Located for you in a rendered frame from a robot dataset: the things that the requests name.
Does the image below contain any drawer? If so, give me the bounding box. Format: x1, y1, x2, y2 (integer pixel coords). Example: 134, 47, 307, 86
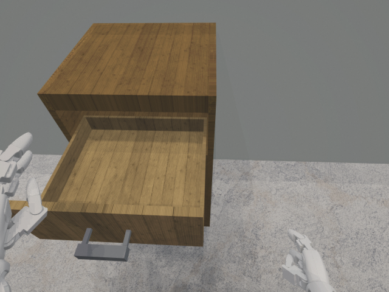
9, 115, 207, 247

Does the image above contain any robot left hand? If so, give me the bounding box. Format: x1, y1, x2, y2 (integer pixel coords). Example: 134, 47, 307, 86
0, 132, 47, 259

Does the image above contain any robot right hand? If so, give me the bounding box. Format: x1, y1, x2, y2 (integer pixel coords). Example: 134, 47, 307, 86
282, 229, 330, 291

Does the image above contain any cabinet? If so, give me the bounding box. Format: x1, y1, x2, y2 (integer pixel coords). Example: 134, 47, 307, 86
37, 23, 216, 227

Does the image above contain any handle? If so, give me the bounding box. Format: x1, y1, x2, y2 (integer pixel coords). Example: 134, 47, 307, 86
74, 228, 131, 262

